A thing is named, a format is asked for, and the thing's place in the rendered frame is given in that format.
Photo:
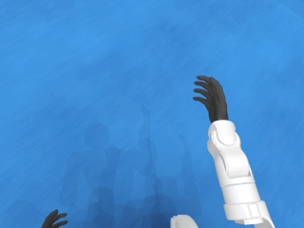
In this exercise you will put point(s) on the right robot hand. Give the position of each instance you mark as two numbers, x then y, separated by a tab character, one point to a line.
215	101

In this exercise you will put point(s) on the left robot hand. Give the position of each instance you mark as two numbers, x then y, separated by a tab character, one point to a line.
52	217

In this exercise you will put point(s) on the robot right forearm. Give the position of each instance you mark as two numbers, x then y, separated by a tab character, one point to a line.
242	200

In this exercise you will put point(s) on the right robot thigh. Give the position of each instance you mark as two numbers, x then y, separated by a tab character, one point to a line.
182	221

